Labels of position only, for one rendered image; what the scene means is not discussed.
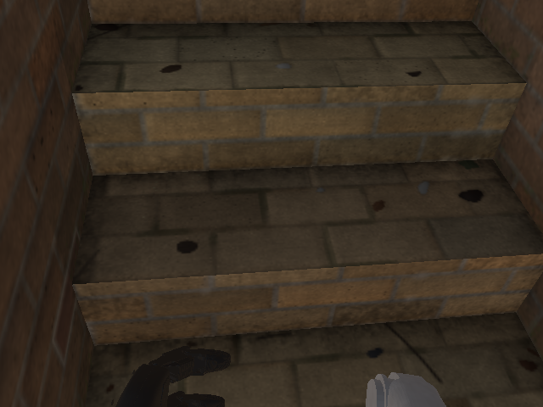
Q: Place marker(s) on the right robot thigh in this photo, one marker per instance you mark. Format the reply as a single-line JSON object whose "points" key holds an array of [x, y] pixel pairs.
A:
{"points": [[402, 390]]}

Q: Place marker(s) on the left robot hand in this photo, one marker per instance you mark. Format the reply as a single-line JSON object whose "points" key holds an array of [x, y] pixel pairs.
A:
{"points": [[149, 385]]}

